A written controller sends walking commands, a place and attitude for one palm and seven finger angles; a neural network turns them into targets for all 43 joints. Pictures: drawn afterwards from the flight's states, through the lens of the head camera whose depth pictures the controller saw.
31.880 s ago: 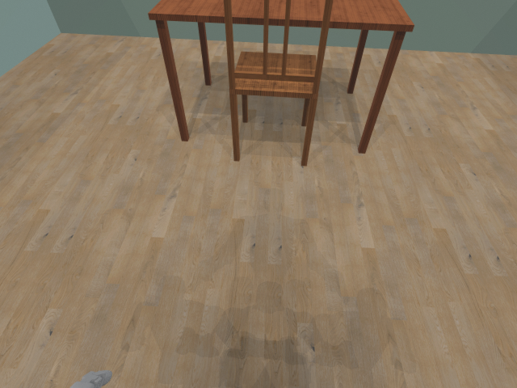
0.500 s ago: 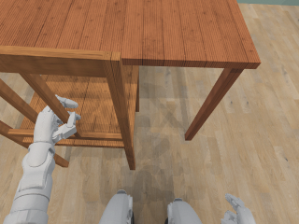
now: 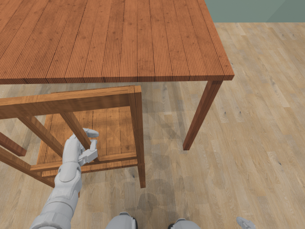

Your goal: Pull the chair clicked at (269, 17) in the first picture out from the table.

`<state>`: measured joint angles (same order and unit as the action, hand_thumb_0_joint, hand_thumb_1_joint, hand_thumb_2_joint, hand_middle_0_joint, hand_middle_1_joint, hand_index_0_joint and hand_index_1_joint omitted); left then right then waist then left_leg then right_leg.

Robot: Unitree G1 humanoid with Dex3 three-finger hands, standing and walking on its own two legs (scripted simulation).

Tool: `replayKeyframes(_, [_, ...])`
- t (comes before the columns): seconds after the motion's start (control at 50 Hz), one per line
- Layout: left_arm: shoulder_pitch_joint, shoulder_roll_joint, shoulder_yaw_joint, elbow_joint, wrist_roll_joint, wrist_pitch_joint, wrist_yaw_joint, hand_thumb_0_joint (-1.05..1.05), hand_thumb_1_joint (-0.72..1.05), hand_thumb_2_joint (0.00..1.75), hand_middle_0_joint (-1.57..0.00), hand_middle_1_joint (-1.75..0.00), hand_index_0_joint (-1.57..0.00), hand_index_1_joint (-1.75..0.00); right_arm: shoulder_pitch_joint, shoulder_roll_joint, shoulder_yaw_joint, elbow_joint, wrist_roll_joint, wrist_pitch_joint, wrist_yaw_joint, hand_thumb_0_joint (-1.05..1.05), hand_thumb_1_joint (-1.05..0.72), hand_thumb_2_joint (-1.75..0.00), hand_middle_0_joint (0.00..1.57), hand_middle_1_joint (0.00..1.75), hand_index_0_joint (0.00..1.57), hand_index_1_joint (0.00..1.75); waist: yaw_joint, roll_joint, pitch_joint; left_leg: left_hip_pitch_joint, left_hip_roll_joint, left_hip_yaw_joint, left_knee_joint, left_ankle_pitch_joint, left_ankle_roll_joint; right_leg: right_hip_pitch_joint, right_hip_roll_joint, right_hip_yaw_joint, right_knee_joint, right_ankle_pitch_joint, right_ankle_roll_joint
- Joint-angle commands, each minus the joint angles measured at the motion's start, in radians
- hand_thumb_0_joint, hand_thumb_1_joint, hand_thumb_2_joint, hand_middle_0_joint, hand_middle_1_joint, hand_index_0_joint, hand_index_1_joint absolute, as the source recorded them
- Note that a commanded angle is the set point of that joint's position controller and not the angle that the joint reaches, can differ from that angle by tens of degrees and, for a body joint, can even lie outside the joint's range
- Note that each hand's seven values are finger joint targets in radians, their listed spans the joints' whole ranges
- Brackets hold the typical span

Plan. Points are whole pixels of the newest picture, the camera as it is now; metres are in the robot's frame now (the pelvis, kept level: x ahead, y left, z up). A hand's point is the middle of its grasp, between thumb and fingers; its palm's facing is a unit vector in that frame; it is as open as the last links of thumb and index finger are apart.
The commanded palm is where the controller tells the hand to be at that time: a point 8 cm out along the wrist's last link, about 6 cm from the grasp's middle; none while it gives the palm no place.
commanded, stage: step backward, pulling the chair out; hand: left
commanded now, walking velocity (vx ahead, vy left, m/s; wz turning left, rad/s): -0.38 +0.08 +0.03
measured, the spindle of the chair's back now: (53, 144) +0.35 +0.29 -0.04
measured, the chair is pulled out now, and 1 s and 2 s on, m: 0.10 0.22 0.45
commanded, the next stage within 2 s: none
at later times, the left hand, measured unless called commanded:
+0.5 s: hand (100, 172) +0.27 +0.15 -0.06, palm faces +0.05 -0.98 -0.19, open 5.1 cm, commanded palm +0.24 +0.20 -0.05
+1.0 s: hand (105, 188) +0.23 +0.13 -0.05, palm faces +0.06 -0.98 -0.21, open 5.2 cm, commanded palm +0.18 +0.18 -0.05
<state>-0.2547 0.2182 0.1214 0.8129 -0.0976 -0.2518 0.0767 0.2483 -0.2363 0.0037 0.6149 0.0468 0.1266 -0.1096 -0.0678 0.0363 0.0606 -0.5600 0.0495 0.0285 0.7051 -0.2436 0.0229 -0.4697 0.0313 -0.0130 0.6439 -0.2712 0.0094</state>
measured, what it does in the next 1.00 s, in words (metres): walks backwards: right foot, then left foot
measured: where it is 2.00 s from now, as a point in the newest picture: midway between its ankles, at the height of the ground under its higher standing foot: outside the picture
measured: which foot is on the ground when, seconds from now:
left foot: down 0.00-0.64, up 0.66-0.78, down 0.80-1.00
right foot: down 0.00-0.30, up 0.32-0.54, down 0.56-1.00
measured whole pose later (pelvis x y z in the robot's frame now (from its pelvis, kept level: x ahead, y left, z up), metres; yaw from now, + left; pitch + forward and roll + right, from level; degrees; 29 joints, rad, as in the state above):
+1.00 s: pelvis -0.12 -0.02 +0.01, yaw -2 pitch +2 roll -1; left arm -0.37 0.20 0.06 0.88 -0.06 -0.15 0.11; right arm 0.14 -0.28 -0.02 0.65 0.02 0.05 -0.11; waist -0.03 0.02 0.17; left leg -0.39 0.04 -0.02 0.54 -0.18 -0.03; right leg -0.33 -0.01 -0.04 0.55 -0.25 0.00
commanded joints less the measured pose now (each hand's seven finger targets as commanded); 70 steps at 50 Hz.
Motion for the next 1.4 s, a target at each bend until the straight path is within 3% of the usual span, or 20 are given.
replayKeyframes(0.0, [-0.182,0.211,-0.008,-0.167,0.05,-0.032,0.03,0.0,0.9,0.9,-0.5,-1.45,-0.5,-1.45,-0.005,-0.141,-0.053,-0.097,-0.001,-0.055,-0.027,0.0,-0.9,-0.9,0.2,0.3,0.2,0.3,0.027,0.056,-0.379,0.225,0.091,-0.119,-0.116,0.103,0.007,0.17,-0.149,0.132,-0.129,0.208,-0.044])
replayKeyframes(0.12, [-0.289,0.183,-0.066,-0.045,0.066,-0.036,0.06,0.0,0.9,0.9,-0.5,-1.45,-0.5,-1.45,-0.01,-0.136,-0.048,-0.039,0.005,-0.067,-0.036,0.0,-0.9,-0.9,0.2,0.3,0.2,0.3,0.021,-0.073,-0.254,0.319,-0.01,-0.061,0.014,-0.141,-0.033,-0.019,-0.315,0.266,-0.364,-0.127,-0.104])
replayKeyframes(0.22, [-0.315,0.114,-0.109,-0.001,0.07,-0.041,0.059,0.0,0.9,0.9,-0.5,-1.45,-0.5,-1.45,-0.032,-0.155,-0.035,-0.033,-0.001,-0.086,-0.049,0.0,-0.9,-0.9,0.2,0.3,0.2,0.3,0.026,-0.003,-0.254,0.267,0.109,-0.202,-0.274,-0.008,0.031,0.075,-0.105,0.037,-0.137,-0.03,-0.008])
replayKeyframes(0.3, [-0.367,0.068,-0.14,-0.055,0.051,-0.031,0.047,0.0,0.9,0.9,-0.5,-1.45,-0.5,-1.45,-0.078,-0.156,-0.028,-0.065,-0.011,-0.092,-0.042,0.0,-0.9,-0.9,0.2,0.3,0.2,0.3,0.047,0.158,-0.247,0.2,0.27,-0.404,-0.488,-0.391,0.099,0.067,-0.034,0.029,0.164,-0.197,-0.03])
replayKeyframes(0.4, [-0.292,0.078,-0.116,-0.042,0.054,-0.016,0.054,0.0,0.9,0.9,-0.5,-1.45,-0.5,-1.45,-0.04,-0.141,-0.024,-0.041,-0.038,-0.111,-0.027,0.0,-0.9,-0.9,0.2,0.3,0.2,0.3,0.049,0.105,-0.274,0.293,0.284,-0.323,-0.398,-0.129,0.123,0.088,-0.052,0.029,0.171,-0.227,-0.029])
replayKeyframes(0.52, [-0.204,0.069,-0.11,-0.094,0.062,-0.023,0.037,0.0,0.9,0.9,-0.5,-1.45,-0.5,-1.45,-0.008,-0.149,-0.032,-0.02,-0.046,-0.15,-0.005,0.0,-0.9,-0.9,0.2,0.3,0.2,0.3,0.044,0.217,-0.324,0.445,0.229,-0.243,-0.315,0.075,0.079,0.158,-0.027,-0.025,-0.136,-0.151,-0.031])
replayKeyframes(0.56, [-0.185,0.088,-0.089,-0.129,0.069,-0.031,0.024,0.0,0.9,0.9,-0.5,-1.45,-0.5,-1.45,-0.017,-0.139,-0.042,-0.014,-0.046,-0.157,0.004,0.0,-0.9,-0.9,0.2,0.3,0.2,0.3,0.046,0.192,-0.357,0.506,0.184,-0.165,-0.217,0.229,0.043,0.192,-0.054,-0.009,-0.305,-0.044,-0.04])
replayKeyframes(0.6, [-0.16,0.155,-0.034,-0.113,0.069,-0.02,0.028,0.0,0.9,0.9,-0.5,-1.45,-0.5,-1.45,-0.024,-0.145,-0.06,-0.019,-0.023,-0.168,-0.006,0.0,-0.9,-0.9,0.2,0.3,0.2,0.3,0.039,-0.059,-0.348,0.456,0.068,-0.054,-0.066,0.046,-0.026,0.186,-0.147,0.058,-0.319,0.145,-0.079])
replayKeyframes(0.62, [-0.207,0.171,-0.04,-0.119,0.071,-0.019,0.033,0.0,0.9,0.9,-0.5,-1.45,-0.5,-1.45,-0.04,-0.131,-0.057,-0.019,-0.016,-0.162,-0.014,0.0,-0.9,-0.9,0.2,0.3,0.2,0.3,0.022,-0.244,-0.321,0.377,0.015,-0.008,0.047,-0.052,-0.055,0.164,-0.282,0.167,-0.307,0.262,-0.121])
replayKeyframes(0.68, [-0.287,0.161,-0.043,-0.13,0.093,-0.015,0.037,0.0,0.9,0.9,-0.5,-1.45,-0.5,-1.45,-0.125,-0.11,-0.028,-0.009,-0.035,-0.161,-0.02,0.0,-0.9,-0.9,0.2,0.3,0.2,0.3,0.052,-0.097,-0.281,0.134,-0.002,-0.101,0.138,-0.18,-0.053,0.336,-0.381,0.21,-0.209,0.691,-0.162])
replayKeyframes(0.72, [-0.278,0.201,-0.006,-0.099,0.098,0.003,0.049,0.0,0.9,0.9,-0.5,-1.45,-0.5,-1.45,-0.103,-0.125,-0.02,0.026,-0.036,-0.157,-0.038,0.0,-0.9,-0.9,0.2,0.3,0.2,0.3,0.043,-0.054,-0.261,0.147,0.019,-0.11,-0.097,-0.058,-0.045,0.429,-0.329,0.143,-0.11,0.797,-0.098])
replayKeyframes(0.8, [-0.31,0.137,-0.062,-0.045,0.085,0.02,0.041,0.0,0.9,0.9,-0.5,-1.45,-0.5,-1.45,-0.036,-0.176,-0.049,0.014,-0.019,-0.124,-0.034,0.0,-0.9,-0.9,0.2,0.3,0.2,0.3,0.031,-0.092,-0.317,0.432,0.117,-0.145,-0.151,0.76,0.028,0.308,-0.164,0.044,-0.061,0.666,0.001])
replayKeyframes(0.92, [-0.192,0.073,-0.089,-0.097,0.079,0.026,0.027,0.0,0.9,0.9,-0.5,-1.45,-0.5,-1.45,-0.033,-0.158,-0.058,-0.03,-0.034,-0.093,-0.001,0.0,-0.9,-0.9,0.2,0.3,0.2,0.3,0.051,0.151,-0.387,0.497,0.188,-0.238,-0.194,0.791,0.066,0.249,-0.086,0.019,-0.078,0.141,-0.028])
replayKeyframes(1.02, [-0.069,0.122,-0.053,-0.214,0.067,0.025,0.019,0.0,0.9,0.9,-0.5,-1.45,-0.5,-1.45,-0.065,-0.143,-0.056,-0.099,-0.024,-0.094,0.009,0.0,-0.9,-0.9,0.2,0.3,0.2,0.3,0.047,0.098,-0.388,0.311,0.123,-0.16,-0.172,0.422,0.016,0.365,-0.128,0.045,-0.166,0.355,-0.049])
replayKeyframes(1.06, [-0.109,0.156,-0.049,-0.256,0.068,0.018,0.031,0.0,0.9,0.9,-0.5,-1.45,-0.5,-1.45,-0.076,-0.129,-0.056,-0.111,-0.013,-0.096,-0.003,0.0,-0.9,-0.9,0.2,0.3,0.2,0.3,0.029,-0.075,-0.373,0.264,0.01,-0.052,-0.031,0.098,-0.048,0.321,-0.287,0.158,-0.252,0.389,-0.111])
replayKeyframes(1.12, [-0.115,0.167,-0.036,-0.216,0.073,0.04,0.047,0.0,0.9,0.9,-0.5,-1.45,-0.5,-1.45,-0.126,-0.13,-0.042,-0.089,-0.019,-0.102,-0.019,0.0,-0.9,-0.9,0.2,0.3,0.2,0.3,0.064,-0.109,-0.326,0.193,-0.038,-0.122,0.24,-0.251,-0.061,0.221,-0.427,0.221,-0.299,0.361,-0.205])
replayKeyframes(1.18, [-0.162,0.124,-0.058,-0.175,0.081,0.056,0.05,0.0,0.9,0.9,-0.5,-1.45,-0.5,-1.45,-0.096,-0.12,-0.007,-0.041,-0.032,-0.11,-0.028,0.0,-0.9,-0.9,0.2,0.3,0.2,0.3,0.026,-0.154,-0.284,0.244,0.015,-0.138,-0.144,-0.096,-0.042,0.271,-0.303,0.054,-0.164,0.442,-0.101])
replayKeyframes(1.24, [-0.242,0.081,-0.105,-0.197,0.073,0.058,0.044,0.0,0.9,0.9,-0.5,-1.45,-0.5,-1.45,-0.089,-0.152,-0.028,-0.048,-0.041,-0.094,-0.031,0.0,-0.9,-0.9,0.2,0.3,0.2,0.3,0.042,0.123,-0.291,0.37,0.264,-0.402,-0.305,0.622,0.105,0.105,-0.067,-0.002,0.136,-0.022,0.002])
replayKeyframes(1.3, [-0.343,0.047,-0.145,-0.257,0.079,0.055,0.035,0.0,0.9,0.9,-0.5,-1.45,-0.5,-1.45,-0.086,-0.119,-0.027,-0.03,-0.063,-0.102,-0.004,0.0,-0.9,-0.9,0.2,0.3,0.2,0.3,0.042,0.256,-0.31,0.44,0.281,-0.356,-0.31,0.56,0.144,0.009,-0.06,0.029,0.269,-0.267,-0.014])
replayKeyframes(1.38, [-0.3,0.037,-0.13,-0.144,0.079,0.054,0.039,0.0,0.9,0.9,-0.5,-1.45,-0.5,-1.45,-0.025,-0.138,-0.049,0.013,-0.05,-0.125,0.011,0.0,-0.9,-0.9,0.2,0.3,0.2,0.3,0.035,0.18,-0.305,0.545,0.242,-0.274,-0.233,0.75,0.138,0.03,-0.047,0.011,0.129,-0.177,-0.005])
